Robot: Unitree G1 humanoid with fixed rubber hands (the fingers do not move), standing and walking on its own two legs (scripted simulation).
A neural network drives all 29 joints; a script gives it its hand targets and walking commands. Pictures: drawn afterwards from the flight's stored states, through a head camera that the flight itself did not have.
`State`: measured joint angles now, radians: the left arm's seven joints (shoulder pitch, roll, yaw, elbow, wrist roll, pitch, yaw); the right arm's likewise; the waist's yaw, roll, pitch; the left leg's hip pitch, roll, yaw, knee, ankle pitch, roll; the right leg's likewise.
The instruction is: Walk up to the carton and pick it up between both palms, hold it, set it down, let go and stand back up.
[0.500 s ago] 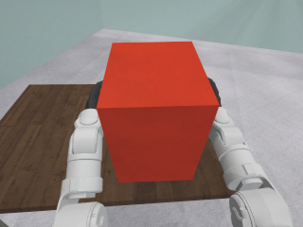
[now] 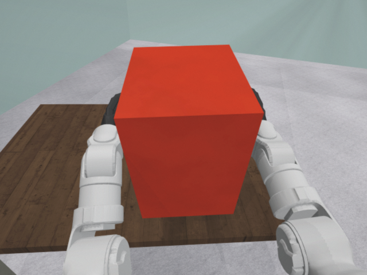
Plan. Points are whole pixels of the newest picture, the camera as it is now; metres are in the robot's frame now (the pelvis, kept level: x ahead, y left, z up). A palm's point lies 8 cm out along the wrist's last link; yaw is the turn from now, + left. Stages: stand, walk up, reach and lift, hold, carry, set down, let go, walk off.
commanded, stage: reach and lift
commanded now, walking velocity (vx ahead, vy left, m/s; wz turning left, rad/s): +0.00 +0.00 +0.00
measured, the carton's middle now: (185, 133) +0.39 +0.00 +0.16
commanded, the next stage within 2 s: hold in 0.66 s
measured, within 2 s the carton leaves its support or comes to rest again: neither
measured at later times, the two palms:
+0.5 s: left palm (110, 123) +0.37 +0.16 +0.20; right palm (254, 118) +0.38 -0.14 +0.21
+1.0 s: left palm (107, 117) +0.36 +0.16 +0.23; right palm (260, 106) +0.37 -0.14 +0.25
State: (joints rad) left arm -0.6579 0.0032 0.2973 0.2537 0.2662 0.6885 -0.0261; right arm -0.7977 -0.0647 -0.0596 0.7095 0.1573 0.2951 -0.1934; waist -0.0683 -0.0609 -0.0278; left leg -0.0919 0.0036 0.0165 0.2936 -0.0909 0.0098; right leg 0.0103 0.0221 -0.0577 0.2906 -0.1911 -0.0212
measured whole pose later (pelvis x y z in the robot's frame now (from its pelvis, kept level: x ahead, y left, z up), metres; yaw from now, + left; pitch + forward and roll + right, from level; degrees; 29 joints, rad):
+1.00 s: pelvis +0.00 +0.00 +0.00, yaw -1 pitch -7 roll +0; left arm -0.69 0.01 0.31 0.18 0.26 0.84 -0.02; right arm -0.89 -0.11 -0.02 0.69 0.27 0.45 -0.22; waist -0.08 -0.05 -0.07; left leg -0.08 0.00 0.03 0.32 -0.11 0.01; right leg 0.03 0.02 -0.05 0.30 -0.20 -0.02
